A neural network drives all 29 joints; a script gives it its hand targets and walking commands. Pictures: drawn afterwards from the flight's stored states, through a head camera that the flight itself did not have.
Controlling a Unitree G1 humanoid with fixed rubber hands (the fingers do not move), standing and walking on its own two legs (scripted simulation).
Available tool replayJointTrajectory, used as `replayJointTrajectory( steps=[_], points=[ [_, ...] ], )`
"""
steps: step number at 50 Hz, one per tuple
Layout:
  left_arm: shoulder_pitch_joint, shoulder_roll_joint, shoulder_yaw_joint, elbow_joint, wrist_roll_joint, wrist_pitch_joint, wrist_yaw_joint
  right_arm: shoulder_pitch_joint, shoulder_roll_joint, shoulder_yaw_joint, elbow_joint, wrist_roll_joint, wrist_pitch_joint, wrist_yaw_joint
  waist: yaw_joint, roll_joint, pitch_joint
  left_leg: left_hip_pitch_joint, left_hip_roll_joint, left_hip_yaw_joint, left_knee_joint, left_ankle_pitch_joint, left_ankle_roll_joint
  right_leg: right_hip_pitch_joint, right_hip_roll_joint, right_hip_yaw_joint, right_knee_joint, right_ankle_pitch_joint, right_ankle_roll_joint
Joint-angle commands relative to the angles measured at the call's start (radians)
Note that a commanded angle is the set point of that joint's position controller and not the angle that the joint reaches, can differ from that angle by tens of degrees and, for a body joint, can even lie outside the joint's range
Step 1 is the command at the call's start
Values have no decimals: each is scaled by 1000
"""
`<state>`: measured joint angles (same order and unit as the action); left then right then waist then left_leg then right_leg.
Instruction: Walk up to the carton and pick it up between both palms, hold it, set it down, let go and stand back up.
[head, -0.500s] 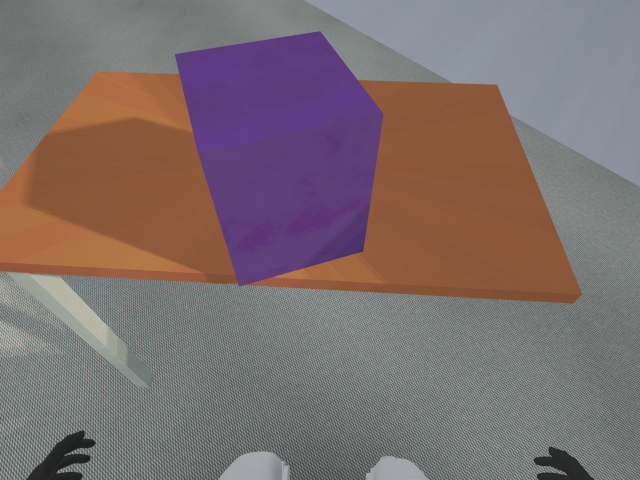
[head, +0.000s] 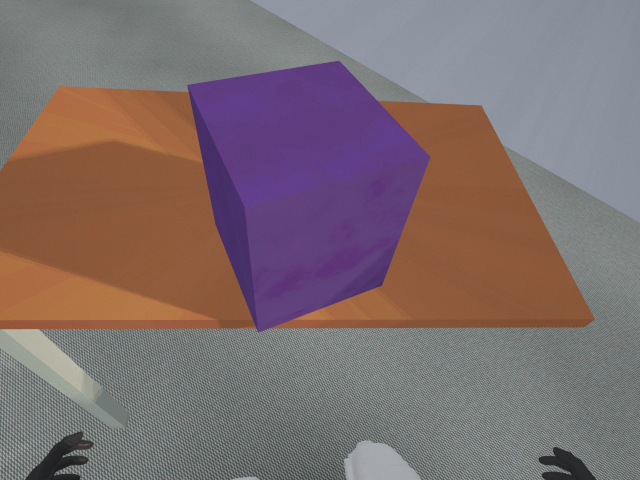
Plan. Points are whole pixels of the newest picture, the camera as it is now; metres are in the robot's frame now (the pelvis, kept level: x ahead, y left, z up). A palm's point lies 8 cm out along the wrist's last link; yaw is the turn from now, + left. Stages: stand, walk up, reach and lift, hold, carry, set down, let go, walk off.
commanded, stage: walk up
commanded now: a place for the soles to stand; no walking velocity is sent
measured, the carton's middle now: (298, 199) +0.44 +0.03 +0.09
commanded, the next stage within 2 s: reach and lift in 1.16 s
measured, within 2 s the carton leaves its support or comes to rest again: neither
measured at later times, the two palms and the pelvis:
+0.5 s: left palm out of the picture +0.13 +0.31 -0.07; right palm out of the picture +0.10 -0.33 -0.06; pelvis +0.01 -0.01 +0.00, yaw -2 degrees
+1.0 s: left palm out of the picture +0.14 +0.30 -0.07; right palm out of the picture +0.10 -0.33 -0.06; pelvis +0.01 -0.01 +0.00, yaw -2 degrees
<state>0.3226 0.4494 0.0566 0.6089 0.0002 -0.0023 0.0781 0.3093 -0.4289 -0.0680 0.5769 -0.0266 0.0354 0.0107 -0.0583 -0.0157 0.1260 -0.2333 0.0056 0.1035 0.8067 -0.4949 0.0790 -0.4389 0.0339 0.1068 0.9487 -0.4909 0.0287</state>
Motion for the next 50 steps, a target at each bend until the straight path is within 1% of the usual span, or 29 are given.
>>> replayJointTrajectory(
  steps=[1, 2, 3, 4, 5, 6, 7, 8, 9, 10, 11, 12, 13, 14, 15, 16, 17, 19, 20, 21, 22, 24, 27, 29, 34, 37, 40, 45, 50],
  points=[
    [-53, 149, 38, -45, 19, -9, 10, 21, -184, -54, -71, 14, 6, -23, 27, 180, -80, 161, 220, -186, -227, 917, -40, 11, -18, -168, -233, 198, -38],
    [-28, 157, 45, -39, 20, -14, 10, -13, -184, -53, -70, 23, 6, -17, 66, 130, -120, 98, 206, -146, -170, 899, -54, 139, -25, -141, -342, 355, -55],
    [-12, 189, 61, -29, 27, -13, 8, -36, -169, -43, -79, 36, -5, -15, 95, 80, -174, 6, 180, -114, -91, 841, -79, 281, -60, -47, -347, 454, -99],
    [30, 250, 87, -25, 31, -10, 8, -31, -164, -38, -80, 42, -17, -12, 121, 10, -241, -97, 148, -94, 48, 755, -112, 376, -163, 166, -336, 493, -183],
    [72, 264, 96, -36, 27, -9, 13, -26, -182, -43, -84, 44, -12, -7, 150, -53, -290, -93, 34, -82, 217, 504, -160, 353, -283, 394, -381, 536, -306],
    [51, 247, 82, -44, 25, -10, 11, -47, -190, -51, -89, 34, 3, -7, 142, -160, -238, -158, -23, -156, 259, -108, -148, 307, -356, 563, -444, 546, -385],
    [32, 217, 74, -50, 36, -14, 7, -62, -191, -56, -83, 21, 17, -11, 138, -133, -157, -180, 9, -206, 261, -264, -115, 216, -365, 576, -497, 332, -380],
    [-19, 232, 73, -59, 39, -12, 6, -42, -200, -58, -78, 23, 22, -6, 113, -135, -95, -183, 26, -205, 226, -250, -97, 168, -335, 536, -531, 142, -343],
    [-55, 230, 65, -66, 35, -8, 5, -28, -192, -54, -79, 30, 15, 1, 93, -130, -42, -175, 34, -202, 97, -239, -80, 136, -296, 525, -548, 92, -314],
    [-80, 218, 58, -62, 33, -8, 1, 4, -175, -54, -60, 32, 7, 6, 69, -137, -39, -121, 46, -177, -72, -171, -65, 122, -254, 463, -537, 116, -271],
    [-111, 217, 51, -61, 25, -7, -7, 61, -170, -56, -31, 27, -1, 7, 36, -145, -56, 14, 45, -142, -216, -11, -52, 37, -222, 416, -524, 106, -222],
    [-145, 205, 41, -62, 15, -3, -15, 92, -169, -54, -7, 24, -9, 4, 3, -106, -70, 140, 48, -153, -376, 106, -37, -38, -175, 333, -465, 108, -161],
    [-160, 168, 31, -65, -2, -4, -24, 88, -211, -61, -6, 14, -21, -3, 3, 0, -51, 177, 140, -270, -468, 104, -5, -115, -109, 194, -342, 121, -92],
    [-135, 149, 32, -62, -11, -7, -32, 20, -238, -62, -25, 10, -33, -4, 24, 111, -37, 95, 279, -417, -537, -7, 19, -111, -13, 73, -214, 103, -55],
    [-116, 184, 46, -60, -9, -1, -27, -38, -238, -51, -39, 11, -41, -4, 30, 109, -5, -40, 351, -437, -525, 12, 56, -27, 6, 25, -151, -19, -45],
    [-98, 190, 51, -50, -10, 2, -29, -69, -219, -49, -40, 6, -48, -5, 55, 71, 31, -70, 335, -409, -501, 43, 57, 2, -2, 23, -139, 3, -47],
    [-85, 186, 49, -45, -7, -3, -34, -86, -217, -48, -35, 10, -53, -8, 74, 71, 30, -44, 302, -347, -458, 192, 39, 29, -17, 24, -198, 77, -55],
    [-73, 208, 50, -26, 6, -23, -39, -91, -219, -53, -39, 23, -48, -6, 75, 78, -54, -9, 204, -193, -315, 395, -27, 147, -73, 22, -330, 424, -73],
    [-86, 227, 52, -22, 6, -29, -37, -61, -203, -50, -33, 28, -48, -6, 53, 52, -129, 12, 159, -153, -243, 464, -58, 201, -106, 84, -312, 578, -101],
    [-91, 231, 51, -23, 5, -27, -36, -26, -205, -49, -30, 32, -45, -5, 42, 37, -191, 56, 129, -135, -206, 433, -70, 203, -135, 121, -291, 623, -128],
    [-105, 219, 49, -22, 2, -21, -36, -19, -201, -50, -27, 32, -38, -7, 43, 15, -209, 79, 102, -139, -190, 336, -67, 172, -154, 148, -300, 591, -152],
    [-134, 209, 41, -30, -7, -12, -36, -1, -205, -46, -22, 33, -29, -11, 37, -13, -173, 89, 117, -175, -264, 227, -59, 109, -153, 176, -314, 478, -147],
    [-140, 177, 34, -36, -11, 0, -39, -52, -210, -38, -30, 26, -35, -11, 55, 31, -87, 15, 197, -225, -384, 218, -16, 100, -58, 55, -265, 411, -86],
    [-122, 189, 38, -28, -7, -1, -40, -79, -214, -43, -30, 27, -37, -8, 67, 45, -80, -12, 198, -205, -365, 239, -15, 133, -52, 28, -281, 410, -80],
    [-154, 198, 38, -25, -8, -6, -46, -66, -202, -40, -23, 30, -34, -3, 48, 24, -113, -9, 158, -180, -325, 111, -23, 136, -98, 104, -334, 372, -109],
    [-158, 177, 34, -34, -3, 0, -55, -67, -207, -39, -25, 23, -41, -3, 57, 28, -69, -32, 179, -213, -395, -29, -6, 108, -67, 79, -335, 267, -97],
    [-141, 187, 38, -26, -3, -4, -57, -86, -211, -40, -24, 23, -44, -2, 66, 35, -62, -52, 181, -201, -383, 9, -11, 137, -65, 67, -342, 320, -93],
    [-154, 187, 35, -29, -3, -9, -58, -48, -208, -38, -21, 26, -46, -3, 46, 18, -120, 12, 164, -193, -367, 50, -23, 128, -87, 100, -349, 343, -103],
    [-149, 190, 36, -21, -6, -8, -59, -70, -205, -36, -22, 24, -47, -1, 58, 31, -102, -17, 165, -186, -363, 73, -22, 150, -83, 90, -347, 369, -98]
  ],
)
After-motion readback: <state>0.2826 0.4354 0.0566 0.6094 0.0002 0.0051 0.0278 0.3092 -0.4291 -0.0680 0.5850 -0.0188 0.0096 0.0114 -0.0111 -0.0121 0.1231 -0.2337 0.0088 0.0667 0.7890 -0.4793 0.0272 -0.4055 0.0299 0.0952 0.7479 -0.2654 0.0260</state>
